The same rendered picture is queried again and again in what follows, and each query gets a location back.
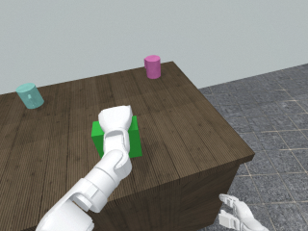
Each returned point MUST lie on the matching robot left hand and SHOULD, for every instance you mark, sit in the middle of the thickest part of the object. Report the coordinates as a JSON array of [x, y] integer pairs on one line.
[[116, 117]]

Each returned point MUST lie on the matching sponge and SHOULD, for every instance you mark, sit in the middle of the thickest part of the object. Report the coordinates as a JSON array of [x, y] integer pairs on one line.
[[97, 136]]

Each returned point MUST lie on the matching table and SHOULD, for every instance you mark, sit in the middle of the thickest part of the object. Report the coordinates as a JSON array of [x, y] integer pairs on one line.
[[190, 153]]

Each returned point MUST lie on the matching robot right forearm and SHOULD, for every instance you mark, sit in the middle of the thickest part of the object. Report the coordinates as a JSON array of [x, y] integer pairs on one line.
[[251, 224]]

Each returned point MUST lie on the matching robot right hand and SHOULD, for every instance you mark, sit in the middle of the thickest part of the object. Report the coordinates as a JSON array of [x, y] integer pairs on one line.
[[240, 211]]

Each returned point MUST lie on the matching robot left forearm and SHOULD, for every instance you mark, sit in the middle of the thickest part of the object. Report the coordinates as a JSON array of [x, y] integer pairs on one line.
[[92, 192]]

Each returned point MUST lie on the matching robot left upper arm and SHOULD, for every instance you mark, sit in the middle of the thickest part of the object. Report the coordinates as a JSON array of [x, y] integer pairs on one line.
[[69, 217]]

